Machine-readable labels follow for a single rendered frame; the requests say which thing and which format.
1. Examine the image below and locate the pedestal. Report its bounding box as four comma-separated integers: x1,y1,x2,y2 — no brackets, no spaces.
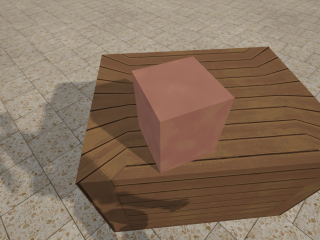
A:
75,46,320,233

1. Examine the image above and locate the carton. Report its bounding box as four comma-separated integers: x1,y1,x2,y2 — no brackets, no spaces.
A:
131,56,235,173

